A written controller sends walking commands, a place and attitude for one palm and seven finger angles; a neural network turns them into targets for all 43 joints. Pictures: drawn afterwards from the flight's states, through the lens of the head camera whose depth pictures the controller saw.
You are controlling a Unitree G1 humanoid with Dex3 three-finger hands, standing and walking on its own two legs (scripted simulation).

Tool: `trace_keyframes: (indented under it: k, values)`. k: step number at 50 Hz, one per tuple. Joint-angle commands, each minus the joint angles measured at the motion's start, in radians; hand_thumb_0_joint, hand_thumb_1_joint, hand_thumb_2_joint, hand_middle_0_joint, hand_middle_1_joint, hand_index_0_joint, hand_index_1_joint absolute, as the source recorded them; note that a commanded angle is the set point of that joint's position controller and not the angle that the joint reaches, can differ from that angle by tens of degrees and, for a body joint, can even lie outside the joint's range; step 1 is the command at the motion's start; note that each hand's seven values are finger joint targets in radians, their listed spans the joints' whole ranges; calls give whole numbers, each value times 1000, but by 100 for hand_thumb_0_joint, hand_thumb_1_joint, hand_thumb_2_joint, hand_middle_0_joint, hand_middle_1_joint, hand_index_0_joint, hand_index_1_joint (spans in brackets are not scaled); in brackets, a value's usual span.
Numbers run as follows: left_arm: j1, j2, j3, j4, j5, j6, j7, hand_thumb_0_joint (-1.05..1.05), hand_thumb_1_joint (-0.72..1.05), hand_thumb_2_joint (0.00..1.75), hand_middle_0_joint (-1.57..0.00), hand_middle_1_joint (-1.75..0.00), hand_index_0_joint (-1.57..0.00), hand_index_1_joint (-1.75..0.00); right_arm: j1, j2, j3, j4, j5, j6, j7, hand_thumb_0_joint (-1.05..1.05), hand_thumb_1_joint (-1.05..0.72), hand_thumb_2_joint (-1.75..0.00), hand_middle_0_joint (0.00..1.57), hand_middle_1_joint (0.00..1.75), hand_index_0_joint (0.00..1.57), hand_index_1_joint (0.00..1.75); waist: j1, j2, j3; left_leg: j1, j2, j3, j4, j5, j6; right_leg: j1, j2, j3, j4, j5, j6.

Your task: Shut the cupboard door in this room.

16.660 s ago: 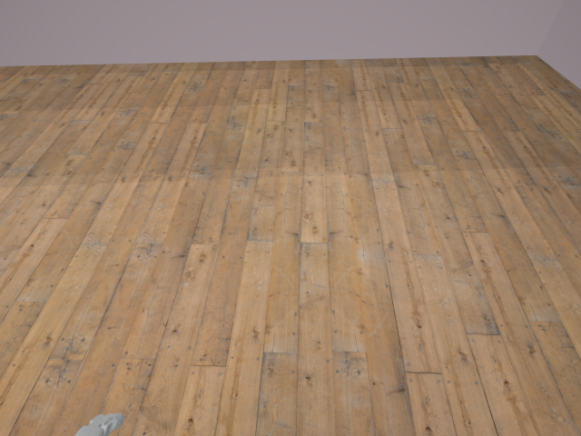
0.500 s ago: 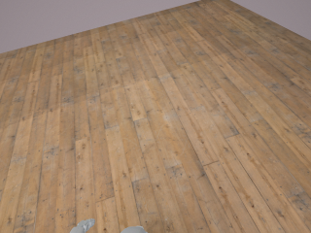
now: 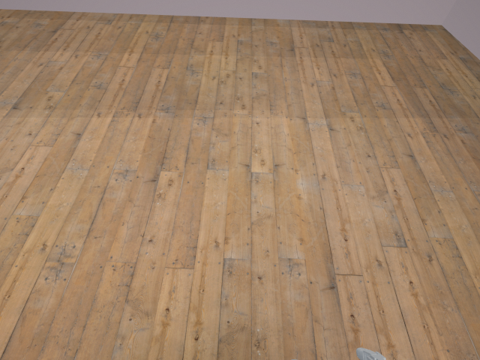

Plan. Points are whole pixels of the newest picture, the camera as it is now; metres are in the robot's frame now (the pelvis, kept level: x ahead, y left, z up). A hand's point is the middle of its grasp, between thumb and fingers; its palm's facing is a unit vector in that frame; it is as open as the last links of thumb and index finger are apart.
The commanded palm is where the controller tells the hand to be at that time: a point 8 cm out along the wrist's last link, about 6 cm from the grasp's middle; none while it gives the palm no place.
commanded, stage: turn or walk to find it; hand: left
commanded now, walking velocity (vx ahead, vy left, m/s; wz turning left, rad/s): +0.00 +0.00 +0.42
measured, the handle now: out of the picture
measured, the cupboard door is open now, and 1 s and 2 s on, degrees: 88 88 88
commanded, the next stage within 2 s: stand and wait in 0.64 s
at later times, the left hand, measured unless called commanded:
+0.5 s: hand out of the picture +0.04 +0.16 -0.13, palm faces +0.19 -0.94 -0.29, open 7.3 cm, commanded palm none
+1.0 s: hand out of the picture -0.14 +0.14 -0.17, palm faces +0.32 -0.93 -0.19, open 7.3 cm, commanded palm none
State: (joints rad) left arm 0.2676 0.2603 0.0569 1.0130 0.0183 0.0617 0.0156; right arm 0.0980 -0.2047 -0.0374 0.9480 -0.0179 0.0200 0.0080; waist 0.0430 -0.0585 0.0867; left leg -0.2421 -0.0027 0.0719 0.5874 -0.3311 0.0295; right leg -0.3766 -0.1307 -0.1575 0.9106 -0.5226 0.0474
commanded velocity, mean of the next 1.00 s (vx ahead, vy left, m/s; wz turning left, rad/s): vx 0.00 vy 0.00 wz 0.08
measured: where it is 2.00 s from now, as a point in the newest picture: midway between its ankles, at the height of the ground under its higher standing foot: outside the picture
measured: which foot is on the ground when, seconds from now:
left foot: down 0.00-0.40, up 0.42-0.84, down 0.86-1.00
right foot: up 0.00-0.38, down 0.40-0.88, up 0.90-1.00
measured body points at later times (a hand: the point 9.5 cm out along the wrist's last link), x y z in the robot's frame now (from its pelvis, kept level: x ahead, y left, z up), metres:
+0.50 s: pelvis -0.03 -0.05 +0.01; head +0.00 -0.09 +0.45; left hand +0.03 +0.21 -0.11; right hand +0.04 -0.29 -0.17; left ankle -0.05 +0.09 -0.67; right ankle -0.01 -0.14 -0.73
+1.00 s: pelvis -0.07 -0.03 +0.01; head -0.06 -0.02 +0.46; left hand -0.16 +0.19 -0.16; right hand +0.10 -0.22 -0.13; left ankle -0.13 +0.08 -0.73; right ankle -0.04 -0.15 -0.70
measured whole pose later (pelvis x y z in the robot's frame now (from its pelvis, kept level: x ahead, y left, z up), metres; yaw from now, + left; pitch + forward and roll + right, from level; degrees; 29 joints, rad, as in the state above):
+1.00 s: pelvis -0.07 -0.03 +0.01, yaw +13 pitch -2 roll +0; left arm 0.31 0.20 0.04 1.10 0.01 0.07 0.00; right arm 0.11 -0.14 -0.02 1.01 -0.02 0.00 -0.03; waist 0.06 -0.04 0.05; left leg -0.14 0.05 0.11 0.50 -0.33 -0.01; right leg -0.34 -0.05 -0.06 0.83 -0.47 0.02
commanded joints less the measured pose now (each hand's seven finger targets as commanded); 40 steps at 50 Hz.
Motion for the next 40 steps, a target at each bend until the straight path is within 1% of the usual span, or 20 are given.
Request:
trace_keyframes:
  k: [1, 3, 5, 11, 15, 17, 18, 19, 20, 21, 22, 23, 24, 25, 27, 32, 35, 37, 38, 40]
  values:
    - [-78, 80, 19, -102, -3, -23, -2, 0, 90, 90, -20, -30, -20, -30, 51, -202, -44, -40, -2, -6, -29, 0, -90, -90, 20, 30, 20, 30, -56, 256, -65, 114, 274, -269, -248, 573, 136, -161, 7, 127, 205, 58, 25]
    - [-53, 72, 19, -90, -2, -26, -7, 0, 90, 90, -20, -30, -20, -30, 52, -196, -44, -46, 1, -13, -28, 0, -90, -90, 20, 30, 20, 30, -44, 193, -87, 125, 242, -244, -253, 550, 121, -151, 20, 123, 205, 108, 34]
    - [-56, 68, 17, -93, -2, -24, -5, 0, 90, 90, -20, -30, -20, -30, 70, -198, -47, -44, 3, -15, -26, 0, -90, -90, 20, 30, 20, 30, -47, 167, -94, 128, 234, -250, -266, 506, 120, -149, 26, 127, 189, 133, 42]
    - [-134, 49, 13, -140, -5, -25, 2, 0, 90, 90, -20, -30, -20, -30, 121, -197, -61, -41, -5, -8, -22, 0, -90, -90, 20, 30, 20, 30, -77, 199, -80, 106, 240, -343, -262, 439, 145, -115, 46, 136, 29, 79, 43]
    - [-114, 36, 9, -146, -13, -35, 4, 0, 90, 90, -20, -30, -20, -30, 109, -201, -66, -48, -10, -1, -20, 0, -90, -90, 20, 30, 20, 30, -63, 224, -103, 40, 218, -394, -223, 459, 138, 32, 87, 119, -183, 82, 26]
    - [-57, 46, 12, -132, -14, -44, 5, 0, 90, 90, -20, -30, -20, -30, 96, -196, -71, -52, -6, 1, -17, 0, -90, -90, 20, 30, 20, 30, -33, 200, -127, -25, 186, -391, -173, 426, 110, 161, 103, 105, -348, 205, 18]
    - [-8, 58, 17, -123, -14, -52, 7, 0, 90, 90, -20, -30, -20, -30, 86, -182, -69, -59, 0, 1, -16, 0, -90, -90, 20, 30, 20, 30, -7, 160, -158, -82, 149, -367, -118, 351, 74, 273, 82, 112, -496, 305, 15]
    - [23, 121, 29, -117, -1, -63, 14, 0, 90, 90, -20, -30, -20, -30, 100, -127, -64, -65, 9, 1, -11, 0, -90, -90, 20, 30, 20, 30, 4, 2, -175, -232, 61, -283, 12, 141, 9, 414, -71, 250, -600, 300, -21]
    - [30, 203, 46, -125, 11, -68, 19, 0, 90, 90, -20, -30, -20, -30, 89, -72, -53, -94, 8, 0, -9, 0, -90, -90, 20, 30, 20, 30, 16, -267, -146, -384, -73, -126, 238, -210, -58, 425, -312, 495, -633, 407, -131]
    - [19, 196, 38, -141, 1, -63, 20, 0, 90, 90, -20, -30, -20, -30, 68, -126, -67, -94, 0, 10, -11, 0, -90, -90, 20, 30, 20, 30, 20, -172, -132, -340, -36, -162, 419, -260, -53, 274, -364, 481, -637, 456, -202]
    - [-46, 155, 45, -149, -1, -68, 28, 0, 90, 90, -20, -30, -20, -30, 88, -131, -73, -79, -4, 23, -10, 0, -90, -90, 20, 30, 20, 30, -13, -198, -110, -332, -7, -193, 515, -216, -53, 213, -323, 423, -653, 394, -204]
    - [-102, 134, 37, -164, -3, -64, 25, 0, 90, 90, -20, -30, -20, -30, 98, -128, -76, -51, -4, 33, -5, 0, -90, -90, 20, 30, 20, 30, -35, -129, -56, -321, 1, -177, 595, -157, -56, 152, -273, 372, -657, 326, -188]
    - [-141, 109, 24, -177, -3, -65, 21, 0, 90, 90, -20, -30, -20, -30, 132, -117, -74, -29, -7, 36, 2, 0, -90, -90, 20, 30, 20, 30, -64, -84, -37, -324, 10, -161, 636, -93, -65, 146, -215, 283, -635, 341, -160]
    - [-147, 88, 17, -177, -4, -69, 18, 0, 90, 90, -20, -30, -20, -30, 154, -107, -71, -15, -8, 38, 7, 0, -90, -90, 20, 30, 20, 30, -71, -77, -32, -317, 13, -142, 651, -48, -74, 144, -179, 222, -622, 383, -140]
    - [-124, 79, 15, -169, -4, -74, 17, 0, 90, 90, -20, -30, -20, -30, 177, -100, -69, -2, -4, 40, 10, 0, -90, -90, 20, 30, 20, 30, -71, -96, -37, -321, 17, -126, 658, 1, -88, 170, -160, 164, -624, 407, -125]
    - [-28, 92, 21, -134, 2, -75, 19, 0, 90, 90, -20, -30, -20, -30, 112, -101, -62, -13, -4, 41, 7, 0, -90, -90, 20, 30, 20, 30, -26, -116, -42, -320, 46, -102, 560, -28, -110, 239, -200, 159, -617, 451, -153]
    - [25, 103, 21, -98, 13, -77, 19, 0, 90, 90, -20, -30, -20, -30, 70, -72, -42, -10, 2, 29, -2, 0, -90, -90, 20, 30, 20, 30, 3, -116, -67, -239, 48, -75, 365, -106, -101, 265, -210, 177, -589, 571, -182]
    - [51, 102, 19, -67, 18, -77, 19, 0, 90, 90, -20, -30, -20, -30, 60, -44, -27, -3, 6, 12, -8, 0, -90, -90, 20, 30, 20, 30, 17, -124, -95, -166, 42, -39, 184, -132, -89, 297, -194, 193, -559, 665, -197]
    - [63, 105, 13, -52, 18, -76, 16, 0, 90, 90, -20, -30, -20, -30, 64, -37, -20, 7, 8, 5, -12, 0, -90, -90, 20, 30, 20, 30, 20, -128, -108, -110, 30, -20, 107, -119, -82, 289, -174, 196, -549, 697, -197]
    - [30, 99, 4, -29, 8, -77, 13, 0, 90, 90, -20, -30, -20, -30, 129, -40, -15, 44, 9, -8, -21, 0, -90, -90, 20, 30, 20, 30, -21, -117, -137, 44, 16, 0, -90, 35, -73, 240, -116, 178, -516, 680, -163]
